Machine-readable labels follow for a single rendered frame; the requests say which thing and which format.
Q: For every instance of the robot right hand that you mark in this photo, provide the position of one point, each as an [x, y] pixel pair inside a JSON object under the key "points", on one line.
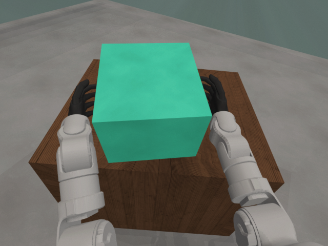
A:
{"points": [[216, 96]]}

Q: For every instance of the robot left upper arm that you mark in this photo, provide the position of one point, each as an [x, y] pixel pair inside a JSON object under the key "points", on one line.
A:
{"points": [[93, 233]]}

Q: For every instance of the left robot forearm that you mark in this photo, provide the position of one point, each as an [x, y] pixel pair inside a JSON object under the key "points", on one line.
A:
{"points": [[77, 170]]}

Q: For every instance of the robot left hand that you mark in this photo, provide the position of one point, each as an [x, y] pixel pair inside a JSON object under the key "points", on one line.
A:
{"points": [[78, 105]]}

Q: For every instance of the pedestal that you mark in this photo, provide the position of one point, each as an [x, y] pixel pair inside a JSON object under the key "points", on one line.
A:
{"points": [[183, 195]]}

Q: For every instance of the robot right upper arm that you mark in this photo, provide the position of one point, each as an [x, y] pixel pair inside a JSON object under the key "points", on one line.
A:
{"points": [[265, 225]]}

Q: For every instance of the right robot forearm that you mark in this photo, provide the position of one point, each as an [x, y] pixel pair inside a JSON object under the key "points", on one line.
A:
{"points": [[246, 184]]}

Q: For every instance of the carton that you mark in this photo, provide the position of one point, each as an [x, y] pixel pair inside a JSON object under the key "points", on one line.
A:
{"points": [[149, 102]]}

